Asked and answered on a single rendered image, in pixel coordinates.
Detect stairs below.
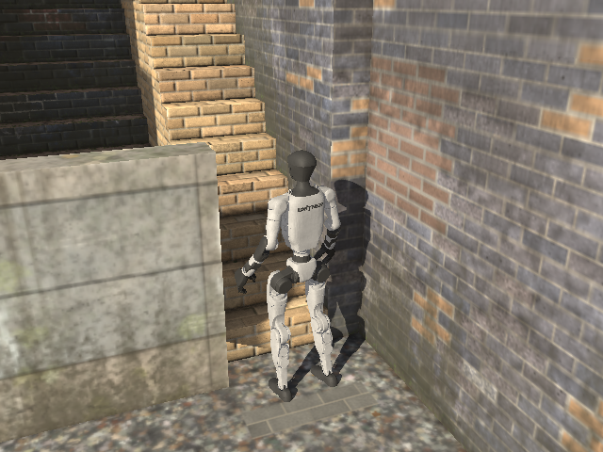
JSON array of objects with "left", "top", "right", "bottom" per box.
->
[{"left": 121, "top": 0, "right": 328, "bottom": 363}]

